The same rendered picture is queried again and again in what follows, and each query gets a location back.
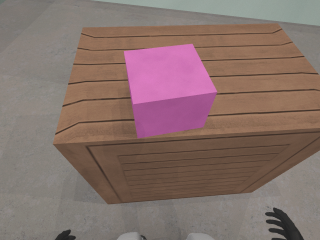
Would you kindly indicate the carton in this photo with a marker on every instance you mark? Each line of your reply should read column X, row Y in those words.
column 170, row 89

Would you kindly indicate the robot left hand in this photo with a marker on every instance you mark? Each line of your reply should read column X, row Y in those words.
column 65, row 236

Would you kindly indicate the robot right hand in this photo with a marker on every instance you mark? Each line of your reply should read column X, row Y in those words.
column 290, row 231

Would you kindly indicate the pedestal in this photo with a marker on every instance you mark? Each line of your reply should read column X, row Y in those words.
column 264, row 120

